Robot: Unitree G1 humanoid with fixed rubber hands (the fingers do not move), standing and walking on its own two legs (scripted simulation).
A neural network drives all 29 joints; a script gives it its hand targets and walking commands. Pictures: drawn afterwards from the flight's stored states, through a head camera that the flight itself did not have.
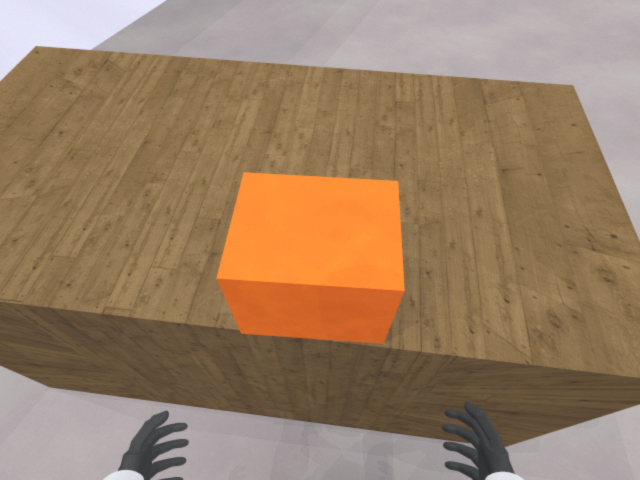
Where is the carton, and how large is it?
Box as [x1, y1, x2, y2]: [216, 172, 404, 343]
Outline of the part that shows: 244,172 216,278 241,333 383,343 404,290 397,181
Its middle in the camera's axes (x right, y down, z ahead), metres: -0.01 +0.04 +0.54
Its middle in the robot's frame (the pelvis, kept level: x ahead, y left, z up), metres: +0.39 +0.04 +0.00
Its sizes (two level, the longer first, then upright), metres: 0.208 0.163 0.168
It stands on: a pedestal, 0.69 m high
